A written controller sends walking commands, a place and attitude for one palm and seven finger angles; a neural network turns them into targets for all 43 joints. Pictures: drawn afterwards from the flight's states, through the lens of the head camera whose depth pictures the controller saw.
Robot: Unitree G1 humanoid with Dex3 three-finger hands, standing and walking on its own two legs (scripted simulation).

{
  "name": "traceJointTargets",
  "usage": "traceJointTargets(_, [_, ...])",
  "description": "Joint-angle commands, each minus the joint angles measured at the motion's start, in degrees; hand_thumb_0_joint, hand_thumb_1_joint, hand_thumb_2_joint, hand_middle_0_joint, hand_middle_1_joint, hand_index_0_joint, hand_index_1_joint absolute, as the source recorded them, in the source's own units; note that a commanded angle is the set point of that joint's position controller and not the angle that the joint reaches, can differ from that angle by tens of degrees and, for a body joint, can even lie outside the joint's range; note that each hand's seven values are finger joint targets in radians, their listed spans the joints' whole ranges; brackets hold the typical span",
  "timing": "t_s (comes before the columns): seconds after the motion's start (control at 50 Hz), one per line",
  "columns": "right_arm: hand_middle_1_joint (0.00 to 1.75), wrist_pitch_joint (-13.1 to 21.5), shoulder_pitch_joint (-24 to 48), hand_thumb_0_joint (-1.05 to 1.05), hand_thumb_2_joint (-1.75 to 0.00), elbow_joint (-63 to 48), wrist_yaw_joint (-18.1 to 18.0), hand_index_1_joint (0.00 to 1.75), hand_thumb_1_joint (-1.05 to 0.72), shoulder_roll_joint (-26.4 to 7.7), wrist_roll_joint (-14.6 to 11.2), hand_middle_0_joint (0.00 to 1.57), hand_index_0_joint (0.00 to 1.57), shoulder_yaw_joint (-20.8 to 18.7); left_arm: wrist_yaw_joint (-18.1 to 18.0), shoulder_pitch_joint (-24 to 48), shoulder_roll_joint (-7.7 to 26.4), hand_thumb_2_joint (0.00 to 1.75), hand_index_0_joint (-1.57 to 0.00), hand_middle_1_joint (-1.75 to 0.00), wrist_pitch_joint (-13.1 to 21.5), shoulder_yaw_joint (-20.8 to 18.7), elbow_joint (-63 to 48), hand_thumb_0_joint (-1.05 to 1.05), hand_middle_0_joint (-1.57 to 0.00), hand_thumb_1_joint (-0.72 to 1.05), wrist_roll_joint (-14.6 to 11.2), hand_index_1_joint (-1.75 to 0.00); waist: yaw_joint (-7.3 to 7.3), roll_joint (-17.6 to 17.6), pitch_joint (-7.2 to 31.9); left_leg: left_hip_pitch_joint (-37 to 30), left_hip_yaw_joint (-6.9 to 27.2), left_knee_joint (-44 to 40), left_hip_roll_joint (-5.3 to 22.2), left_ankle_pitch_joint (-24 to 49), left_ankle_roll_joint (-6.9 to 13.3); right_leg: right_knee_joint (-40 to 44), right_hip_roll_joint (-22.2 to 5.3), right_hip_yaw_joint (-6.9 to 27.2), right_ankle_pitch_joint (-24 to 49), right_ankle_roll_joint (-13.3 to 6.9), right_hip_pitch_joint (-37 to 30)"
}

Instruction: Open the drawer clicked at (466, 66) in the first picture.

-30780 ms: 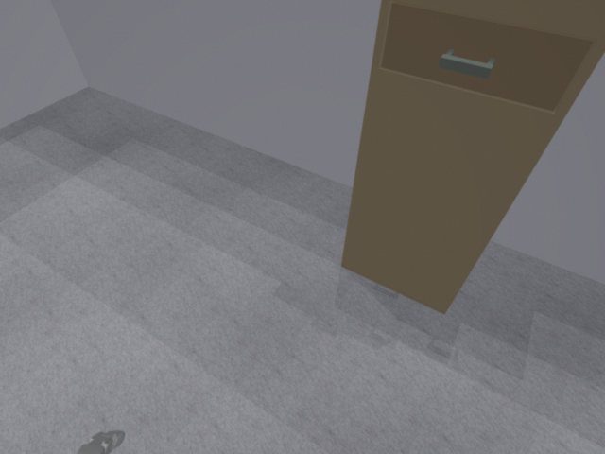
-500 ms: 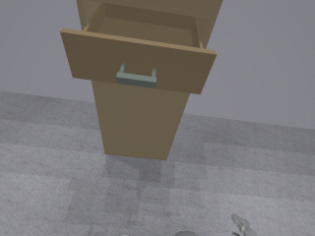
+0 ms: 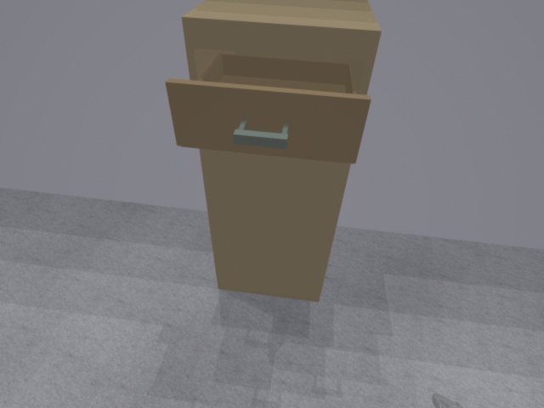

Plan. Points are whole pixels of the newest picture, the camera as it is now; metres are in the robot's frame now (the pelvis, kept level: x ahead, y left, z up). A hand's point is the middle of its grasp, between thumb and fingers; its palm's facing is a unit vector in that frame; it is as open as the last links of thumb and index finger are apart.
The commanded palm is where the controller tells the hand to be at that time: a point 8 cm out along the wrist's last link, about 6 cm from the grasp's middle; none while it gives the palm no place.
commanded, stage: stop stepping back and stand still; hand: left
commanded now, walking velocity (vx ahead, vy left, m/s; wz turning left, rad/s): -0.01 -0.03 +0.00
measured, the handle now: (262, 133) +0.57 +0.08 +0.16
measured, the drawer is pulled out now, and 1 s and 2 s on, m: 0.20 0.20 0.20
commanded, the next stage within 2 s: let the arm hang, fingers relaxed in 0.26 s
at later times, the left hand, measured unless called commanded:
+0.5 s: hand (99, 247) +0.27 +0.26 +0.15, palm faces +0.33 -0.80 -0.50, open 7.4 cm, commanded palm none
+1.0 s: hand out of the picture -0.10 +0.14 -0.15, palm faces +0.12 -0.96 -0.26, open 7.3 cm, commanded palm none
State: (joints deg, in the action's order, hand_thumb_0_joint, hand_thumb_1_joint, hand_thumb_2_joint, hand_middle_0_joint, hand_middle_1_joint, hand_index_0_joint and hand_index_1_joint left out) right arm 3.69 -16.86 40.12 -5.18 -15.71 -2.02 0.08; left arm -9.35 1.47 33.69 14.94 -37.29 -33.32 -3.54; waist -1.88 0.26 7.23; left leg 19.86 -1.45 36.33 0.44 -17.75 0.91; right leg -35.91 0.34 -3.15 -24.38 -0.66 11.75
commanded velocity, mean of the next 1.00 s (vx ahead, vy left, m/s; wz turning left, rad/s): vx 0.00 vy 0.00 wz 0.00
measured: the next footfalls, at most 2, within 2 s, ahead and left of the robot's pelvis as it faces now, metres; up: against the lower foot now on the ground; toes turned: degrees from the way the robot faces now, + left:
right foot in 0.58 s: +0.06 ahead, -0.11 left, +0.00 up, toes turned +0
left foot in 0.84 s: -0.05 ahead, +0.06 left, +0.00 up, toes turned +4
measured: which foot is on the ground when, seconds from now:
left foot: down 0.00-0.60, up 0.62-0.82, down 0.84-1.00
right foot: down 0.00-0.38, up 0.40-0.56, down 0.58-1.00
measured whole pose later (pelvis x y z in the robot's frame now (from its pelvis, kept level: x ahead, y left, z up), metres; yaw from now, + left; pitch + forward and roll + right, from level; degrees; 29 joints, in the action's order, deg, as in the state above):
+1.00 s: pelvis -0.04 -0.04 +0.01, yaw +3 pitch +0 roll +1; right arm -1.7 -23.2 62.3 -2.9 -8.0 1.3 -0.8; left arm -1.5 -19.5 9.1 -2.0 -1.8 64.7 0.3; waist -0.5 -2.6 -3.4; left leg 8.1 -1.5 26.4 -1.9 -18.0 1.5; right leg -26.8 2.4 -4.5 -9.4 -4.8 17.3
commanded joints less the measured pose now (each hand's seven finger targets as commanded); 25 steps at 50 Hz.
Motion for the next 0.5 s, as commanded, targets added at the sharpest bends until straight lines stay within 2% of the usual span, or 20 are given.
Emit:
traceJointTargets(0.0, [0.3, 3.7, 8.2, 0.0, -0.9, -10.5, 0.2, 0.3, -0.9, -5.6, 0.3, 0.2, 0.2, -1.7, 1.2, 15.5, 12.8, 0.9, -0.2, -0.3, -2.3, 0.9, 0.6, 0.0, -0.2, 0.9, 1.2, -0.3, 3.11, -9.8, -7.8, 0.5, 20.2, -18.6, 14.2, -6.0, 7.3, -1.9, -0.7, 2.4, 2.2, 0.7, 7.7])
traceJointTargets(0.02, [0.3, 3.8, 9.4, 0.0, -0.9, -11.4, 0.5, 0.3, -0.9, -4.8, 0.1, 0.2, 0.2, -1.6, 1.7, 11.4, 7.3, 0.9, -0.2, -0.3, -2.5, 4.5, -1.1, 0.0, -0.2, 0.9, 0.8, -0.3, 2.76, -7.6, -6.9, 1.7, 17.4, -17.7, 12.3, -4.5, 6.0, 1.2, -0.1, 1.8, 4.1, 0.6, 3.8])
traceJointTargets(0.06, [0.3, 4.3, 11.0, 0.0, -0.9, -13.4, 1.4, 0.3, -0.9, -4.3, 0.0, 0.2, 0.2, -1.5, 1.9, 0.9, 5.1, 0.9, -0.2, -0.3, -2.6, 4.3, -10.2, 0.0, -0.2, 0.9, 0.4, -0.3, 2.13, -5.3, -3.6, 2.9, 9.5, -14.2, 7.8, -0.4, 3.4, 8.7, -1.2, 3.4, 10.5, 0.1, -2.4])
traceJointTargets(0.08, [0.3, 4.4, 10.9, 0.0, -0.9, -14.0, 2.0, 0.3, -0.9, -4.0, 0.3, 0.2, 0.2, -1.7, 1.7, -4.8, 5.8, 0.9, -0.2, -0.3, -2.0, 2.9, -14.9, 0.0, -0.2, 0.9, 0.3, -0.3, 2.1, -2.0, -2.0, 2.6, 6.0, -9.2, 4.8, 4.5, 2.2, 12.2, -3.6, 6.8, 15.3, -1.1, -3.4])
traceJointTargets(0.1, [0.3, 4.1, 10.6, 0.0, -0.9, -13.9, 2.7, 0.3, -0.9, -4.0, 0.5, 0.2, 0.2, -2.1, 1.2, -10.1, 9.5, 0.9, -0.2, -0.3, -1.0, -1.1, -19.4, 0.0, -0.2, 0.9, 0.1, -0.3, 2.07, 3.3, 0.8, 3.4, 2.5, -2.3, 2.5, 9.3, 0.8, 15.5, -8.9, 13.0, 22.0, -2.8, -6.1])
traceJointTargets(0.12, [0.3, 3.8, 11.0, 0.0, -0.9, -13.9, 3.3, 0.3, -0.9, -3.1, 0.4, 0.2, 0.2, -2.2, 0.8, -13.7, 9.7, 0.9, -0.2, -0.3, 0.2, -2.7, -23.9, 0.0, -0.2, 0.9, -0.3, -0.3, 2.04, 9.7, 1.9, 6.8, 0.2, 4.4, 0.6, 7.4, -0.5, 16.1, -12.9, 16.7, 33.4, -4.6, -9.9])
traceJointTargets(0.14, [0.3, 3.9, 11.7, 0.0, -0.9, -14.0, 3.7, 0.3, -0.9, -2.8, 0.4, 0.2, 0.2, -2.4, 0.3, -15.5, 11.8, 0.9, -0.2, -0.3, 2.0, -5.9, -28.3, 0.0, -0.2, 0.9, -0.2, -0.3, 1.58, 9.8, 2.6, 8.9, 0.5, 8.9, 0.2, -2.2, -0.8, 15.0, -15.2, 17.6, 42.4, -6.3, -11.2])
traceJointTargets(0.18, [0.3, 4.1, 10.9, 0.0, -0.9, -14.7, 3.1, 0.3, -0.9, -1.3, 0.3, 0.2, 0.2, -1.6, -0.8, -18.5, 15.7, 0.9, -0.2, -0.3, 4.1, -12.2, -33.3, 0.0, -0.2, 0.9, -0.4, -0.3, 1.51, 4.7, 4.8, 7.6, 1.6, 4.5, 1.8, -5.5, -0.5, 11.5, -14.7, 14.3, 48.7, -6.6, -12.9])
traceJointTargets(0.2, [0.3, 4.2, 10.7, 0.0, -0.9, -14.7, 2.5, 0.3, -0.9, -1.1, 0.5, 0.2, 0.2, -1.1, -1.4, -18.6, 18.9, 0.9, -0.2, -0.3, 4.7, -15.9, -34.9, 0.0, -0.2, 0.9, -0.6, -0.3, 2.0, -0.9, 5.8, 4.0, 1.5, -2.2, 2.4, -1.4, -0.7, 9.4, -13.5, 12.6, 49.1, -5.9, -12.4])
traceJointTargets(0.22, [0.3, 4.5, 9.3, 0.0, -0.9, -14.0, 2.0, 0.3, -0.9, 0.4, 0.9, 0.2, 0.2, -0.8, -1.7, -19.2, 15.6, 0.9, -0.2, -0.3, 5.0, -14.5, -34.3, 0.0, -0.2, 0.9, -1.1, -0.3, 3.37, -4.5, 6.6, -2.5, 1.2, -9.6, 1.6, 10.8, -0.9, 5.8, -10.1, 9.5, 47.3, -4.2, -10.9])
traceJointTargets(0.24, [0.3, 4.9, 8.4, 0.0, -0.9, -13.1, 1.6, 0.3, -0.9, -0.4, 1.3, 0.2, 0.2, -1.1, -2.0, -19.3, 14.5, 0.9, -0.2, -0.3, 5.1, -14.2, -31.8, 0.0, -0.2, 0.9, -1.3, -0.3, 3.53, -10.5, 7.6, -9.7, 2.3, -12.1, 2.7, 28.4, -0.7, 1.5, -4.7, 5.7, 43.5, -1.3, -8.0])
traceJointTargets(0.26, [0.3, 4.9, 8.0, 0.0, -0.9, -12.2, 1.8, 0.3, -0.9, -2.1, 1.3, 0.2, 0.2, -2.0, -2.2, -17.2, 14.5, 0.9, -0.2, -0.3, 5.0, -14.1, -29.5, 0.0, -0.2, 0.9, -1.3, -0.3, 2.68, -14.8, 8.7, -16.4, 6.3, -8.3, 6.8, 42.9, 0.6, -1.4, -0.9, 3.3, 36.2, 0.3, -1.6])
traceJointTargets(0.28, [0.3, 4.3, 7.3, 0.0, -0.9, -10.9, 2.2, 0.3, -0.9, -2.5, 0.6, 0.2, 0.2, -2.4, -1.9, -14.9, 15.4, 0.9, -0.2, -0.3, 4.0, -14.0, -19.7, 0.0, -0.2, 0.9, -1.2, -0.3, 2.61, -14.5, 8.5, -19.2, 7.2, -6.8, 9.9, 47.3, 1.8, 0.2, -0.1, 3.0, 21.2, 1.1, 2.9])
traceJointTargets(0.32, [0.3, 3.5, 6.3, 0.0, -0.9, -9.8, 2.2, 0.3, -0.9, -3.1, 0.3, 0.2, 0.2, -2.9, -1.2, -6.5, 15.0, 0.9, -0.2, -0.3, 2.3, -11.4, -4.1, 0.0, -0.2, 0.9, -0.5, -0.3, 3.64, -12.4, 3.7, -17.6, 7.0, -7.2, 10.8, 46.3, 2.0, 5.0, 1.0, 2.2, 13.4, 1.1, 4.0])
traceJointTargets(0.34, [0.3, 9.0, 8.8, 0.0, -0.9, -3.6, 3.9, 0.3, -0.9, -16.8, -2.8, 0.2, 0.2, -5.4, 7.8, -26.8, -11.0, 0.9, -0.2, -0.3, -7.1, 29.3, 36.2, 0.0, -0.2, 0.9, 0.4, -0.3, 6.71, -14.6, -2.5, -14.6, 9.9, -0.3, 9.2, 51.9, 3.4, -10.8, -2.9, 0.0, 19.0, 0.8, 14.9])
traceJointTargets(0.36, [0.3, 5.3, 5.3, 0.0, -0.9, 1.5, 4.7, 0.3, -0.9, -12.8, -0.1, 0.2, 0.2, -6.4, 8.7, -25.6, -12.3, 0.9, -0.2, -0.3, -13.9, 28.6, 34.7, 0.0, -0.2, 0.9, 3.5, -0.3, 5.83, -14.7, 0.3, -16.8, 11.7, -5.5, 10.7, 63.9, 4.3, -15.4, 0.2, 3.0, -0.4, 1.7, 18.1])
traceJointTargets(0.38, [0.3, 3.6, 3.3, 0.0, -0.9, 2.3, 4.0, 0.3, -0.9, -11.4, 0.7, 0.2, 0.2, -5.5, 8.8, -25.4, -15.8, 0.9, -0.2, -0.3, -16.4, 29.1, 33.8, 0.0, -0.2, 0.9, 3.6, -0.3, 5.44, -13.4, 1.2, -19.9, 15.5, -6.8, 12.7, 69.2, 6.7, -19.9, 2.4, 2.8, -8.3, 2.7, 21.2])
traceJointTargets(0.4, [0.3, 2.6, 1.5, 0.0, -0.9, 3.3, 3.3, 0.3, -0.9, -11.7, 1.9, 0.2, 0.2, -5.7, 8.7, -22.0, -15.5, 0.9, -0.2, -0.3, -16.5, 30.7, 35.0, 0.0, -0.2, 0.9, 5.1, -0.3, 5.73, -5.1, 2.6, -20.6, 18.4, -6.8, 13.4, 66.1, 9.2, -22.3, 2.1, 5.4, -10.9, 2.6, 22.5])
traceJointTargets(0.44, [0.3, 1.6, 3.3, 0.0, -0.9, 1.8, 3.2, 0.3, -0.9, -9.3, 3.4, 0.2, 0.2, -4.7, 8.7, -18.3, -16.4, 0.9, -0.2, -0.3, -17.0, 31.6, 39.6, 0.0, -0.2, 0.9, 5.7, -0.3, 4.87, 7.1, -1.4, -11.0, 22.5, -10.3, 17.5, 44.1, 13.7, -24.3, -1.7, 9.2, -10.5, 3.1, 21.0])
traceJointTargets(0.48, [0.3, 0.4, 9.0, 0.0, -0.9, 1.6, 3.8, 0.3, -0.9, -8.4, 4.3, 0.2, 0.2, -4.0, 9.2, -16.1, -15.1, 0.9, -0.2, -0.3, -17.6, 31.5, 48.1, 0.0, -0.2, 0.9, 5.6, -0.3, 1.65, 13.2, -6.0, 2.0, 17.7, -13.6, 15.9, 22.0, 11.7, -19.4, -3.8, 8.2, -6.9, 2.5, 12.6])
